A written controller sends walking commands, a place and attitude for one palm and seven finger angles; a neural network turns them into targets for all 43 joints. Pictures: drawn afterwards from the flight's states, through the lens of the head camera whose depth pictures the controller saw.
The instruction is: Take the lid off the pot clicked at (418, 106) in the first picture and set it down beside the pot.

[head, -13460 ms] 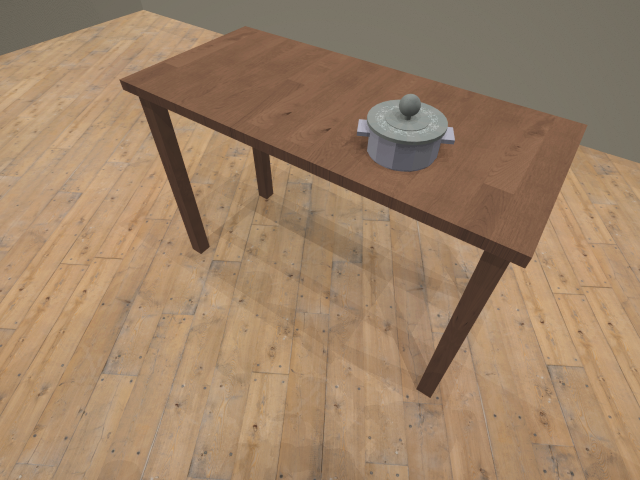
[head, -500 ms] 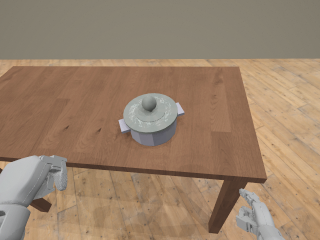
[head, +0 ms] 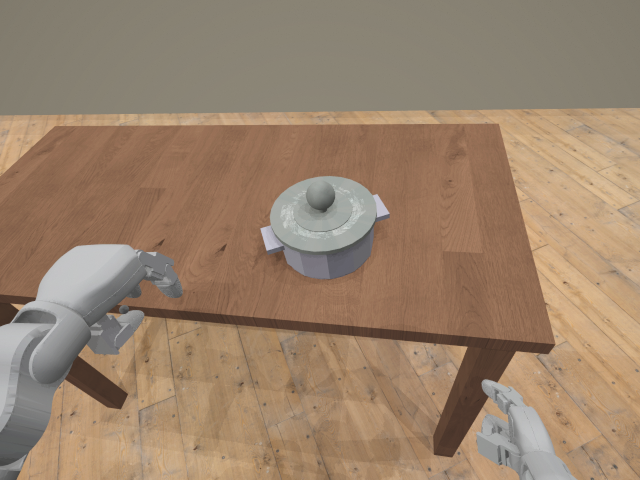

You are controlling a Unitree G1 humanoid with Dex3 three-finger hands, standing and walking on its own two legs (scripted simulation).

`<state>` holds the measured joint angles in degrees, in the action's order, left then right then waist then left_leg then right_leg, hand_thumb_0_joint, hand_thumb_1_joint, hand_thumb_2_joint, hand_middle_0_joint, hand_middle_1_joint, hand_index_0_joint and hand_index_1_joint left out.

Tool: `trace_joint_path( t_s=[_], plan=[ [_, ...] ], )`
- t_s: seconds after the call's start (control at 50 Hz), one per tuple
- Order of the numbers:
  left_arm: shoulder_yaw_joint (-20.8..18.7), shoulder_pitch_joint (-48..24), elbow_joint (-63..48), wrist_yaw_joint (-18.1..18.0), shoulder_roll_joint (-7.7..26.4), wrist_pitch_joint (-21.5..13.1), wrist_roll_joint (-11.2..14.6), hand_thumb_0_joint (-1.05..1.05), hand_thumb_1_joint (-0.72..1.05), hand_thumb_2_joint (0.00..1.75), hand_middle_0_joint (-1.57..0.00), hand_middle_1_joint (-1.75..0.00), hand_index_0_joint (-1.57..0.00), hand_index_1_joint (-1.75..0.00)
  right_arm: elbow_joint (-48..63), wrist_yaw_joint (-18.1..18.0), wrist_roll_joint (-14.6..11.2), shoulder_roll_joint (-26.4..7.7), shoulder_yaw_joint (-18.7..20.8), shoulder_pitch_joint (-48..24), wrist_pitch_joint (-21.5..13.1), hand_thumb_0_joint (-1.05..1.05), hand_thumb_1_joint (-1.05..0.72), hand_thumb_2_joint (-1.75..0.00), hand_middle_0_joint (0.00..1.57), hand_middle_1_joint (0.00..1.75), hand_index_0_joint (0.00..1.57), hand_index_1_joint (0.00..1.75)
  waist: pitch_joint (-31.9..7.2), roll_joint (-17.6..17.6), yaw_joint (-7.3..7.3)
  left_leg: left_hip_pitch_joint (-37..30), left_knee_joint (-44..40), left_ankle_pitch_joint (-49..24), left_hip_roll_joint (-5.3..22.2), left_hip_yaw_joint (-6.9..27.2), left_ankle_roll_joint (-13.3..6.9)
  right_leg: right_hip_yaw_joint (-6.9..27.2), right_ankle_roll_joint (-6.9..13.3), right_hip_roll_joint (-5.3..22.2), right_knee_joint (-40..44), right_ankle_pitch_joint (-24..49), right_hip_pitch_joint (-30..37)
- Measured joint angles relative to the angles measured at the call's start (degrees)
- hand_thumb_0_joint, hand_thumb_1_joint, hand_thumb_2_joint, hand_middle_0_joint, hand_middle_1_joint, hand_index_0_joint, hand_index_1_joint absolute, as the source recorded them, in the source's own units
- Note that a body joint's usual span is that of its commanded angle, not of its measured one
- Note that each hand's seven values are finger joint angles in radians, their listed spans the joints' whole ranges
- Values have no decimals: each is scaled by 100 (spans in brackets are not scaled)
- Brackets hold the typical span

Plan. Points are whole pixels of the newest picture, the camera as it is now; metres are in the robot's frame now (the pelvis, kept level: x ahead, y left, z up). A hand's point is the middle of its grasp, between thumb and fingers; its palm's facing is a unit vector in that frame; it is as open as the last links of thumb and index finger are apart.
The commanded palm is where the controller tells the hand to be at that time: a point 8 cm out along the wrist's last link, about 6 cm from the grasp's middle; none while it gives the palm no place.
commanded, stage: reach forward and open the fingers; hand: left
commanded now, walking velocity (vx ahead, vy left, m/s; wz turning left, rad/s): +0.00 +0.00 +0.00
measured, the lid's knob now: (320, 195) +0.49 +0.06 +0.08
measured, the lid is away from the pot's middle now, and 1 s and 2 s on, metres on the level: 0.00 0.00 0.00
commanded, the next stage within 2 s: move the open hand above the knob in 0.38 s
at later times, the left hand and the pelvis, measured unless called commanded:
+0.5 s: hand (97, 246) +0.30 +0.28 +0.18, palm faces -0.05 -0.03 -1.00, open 10.3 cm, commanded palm +0.27 +0.25 +0.23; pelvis -0.01 +0.02 +0.00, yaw +1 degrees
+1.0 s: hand (203, 229) +0.36 +0.18 +0.15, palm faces -0.17 +0.04 -0.98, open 10.3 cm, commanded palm +0.33 +0.19 +0.23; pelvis +0.00 +0.00 +0.00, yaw +0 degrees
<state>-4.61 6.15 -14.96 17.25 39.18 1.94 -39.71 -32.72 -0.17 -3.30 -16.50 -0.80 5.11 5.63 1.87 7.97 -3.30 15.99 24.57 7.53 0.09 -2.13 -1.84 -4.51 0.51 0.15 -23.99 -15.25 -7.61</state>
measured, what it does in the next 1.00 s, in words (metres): stands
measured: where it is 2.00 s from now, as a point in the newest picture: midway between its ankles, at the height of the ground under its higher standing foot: outside the picture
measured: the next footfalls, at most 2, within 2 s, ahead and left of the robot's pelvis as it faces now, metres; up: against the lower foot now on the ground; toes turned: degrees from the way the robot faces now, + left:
none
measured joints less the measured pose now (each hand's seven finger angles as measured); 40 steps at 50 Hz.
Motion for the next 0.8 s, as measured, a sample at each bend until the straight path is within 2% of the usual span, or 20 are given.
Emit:
trace_joint_path(
  t_s=[0.06,0.14,0.22,0.28,0.36,0.4,0.44,0.52,0.6,0.64,0.7,0.74,0.8],
  plan=[
    [149,-199,-41,33,40,-99,-105,0,-6,137,-95,-42,-95,-41,-75,-13,18,4,-1,15,-36,1,-90,-90,20,30,20,30,25,-25,-22,1,-21,-30,-29,-14,-33,10,-26,31,-9,17,-16],
    [154,-572,129,-19,212,-172,-150,0,-18,141,-91,-28,-90,-28,-144,-8,16,39,-22,20,-17,1,-90,-90,20,30,20,30,8,-56,-29,3,-19,-41,-58,-20,-61,12,-53,61,-20,25,-18],
    [108,-956,453,7,73,158,-82,0,-26,144,-87,-19,-87,-18,-93,72,-32,41,-25,2,24,1,-90,-90,20,30,20,30,10,-34,-20,21,-45,-77,-91,-35,-93,23,-84,96,-30,48,-54],
    [249,-1017,364,119,-83,323,-120,0,-30,146,-86,-14,-85,-14,-25,107,-41,39,-27,-14,-5,1,-90,-90,20,30,20,30,17,-19,-12,28,-66,-101,-120,-58,-126,42,-112,128,-44,59,-80],
    [524,-1217,310,218,84,122,-292,0,-33,148,-85,-11,-85,-10,-70,49,-4,71,-86,-85,-51,1,-90,-90,20,30,20,30,15,-60,-17,32,-50,-99,-146,-61,-147,42,-123,154,-89,39,-93],
    [545,-1519,541,220,250,65,-353,0,-33,149,-85,-10,-85,-10,-104,18,4,87,-114,-122,-46,1,-90,-90,20,30,20,30,21,-85,-26,50,-29,-98,-151,-42,-145,23,-115,158,-118,26,-107],
    [445,-1809,803,229,318,147,-317,0,-34,150,-85,-10,-85,-9,-103,26,-6,98,-121,-134,-27,1,-90,-90,20,30,20,30,16,-97,-38,73,-34,-113,-154,-28,-139,10,-113,159,-123,30,-130],
    [277,-1977,882,352,91,501,-168,0,-35,151,-85,-9,-84,-8,12,134,-52,67,-73,-63,-20,1,-90,-90,20,30,20,30,-43,-41,-55,103,-62,-136,-167,-20,-147,1,-129,170,-97,51,-156],
    [760,-2024,798,444,-268,555,-224,-1,-35,152,-84,-9,-84,-8,25,122,-97,37,-89,-67,-31,1,-90,-90,20,30,20,30,-34,-35,-66,109,-46,-127,-200,-7,-160,-15,-138,202,-163,9,-176],
    [1042,-2194,907,477,-248,434,-331,-1,-36,152,-85,-9,-84,-8,-31,52,-69,63,-143,-131,-45,1,-90,-90,20,30,20,30,25,-92,-42,111,-40,-128,-201,0,-150,-20,-121,205,-213,-20,-196],
    [1228,-2621,1121,456,-1,307,-504,0,-36,152,-85,-9,-85,-8,-108,-19,-9,108,-185,-176,-127,1,-90,-90,20,30,20,30,94,-162,-2,140,-3,-120,-178,18,-120,-34,-82,181,-261,-42,-226],
    [1162,-2916,1310,409,54,379,-504,0,-36,152,-85,-9,-85,-8,-145,4,7,119,-169,-147,-129,1,-90,-90,20,30,20,30,61,-169,9,153,-14,-122,-167,29,-99,-42,-70,167,-245,-40,-236],
    [928,-3111,1558,397,-151,674,-425,0,-36,153,-85,-9,-85,-8,-132,142,-31,87,-115,-49,-43,1,-90,-90,20,30,20,30,-80,-111,27,180,-24,-105,-153,23,-84,-33,-59,152,-214,-42,-260]
  ],
)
